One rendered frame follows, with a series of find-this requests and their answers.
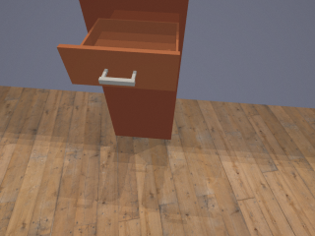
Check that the drawer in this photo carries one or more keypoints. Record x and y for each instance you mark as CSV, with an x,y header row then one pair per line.
x,y
123,46

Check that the handle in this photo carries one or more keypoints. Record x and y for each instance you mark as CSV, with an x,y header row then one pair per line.
x,y
104,80

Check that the cabinet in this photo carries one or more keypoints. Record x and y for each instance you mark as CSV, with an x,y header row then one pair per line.
x,y
140,112

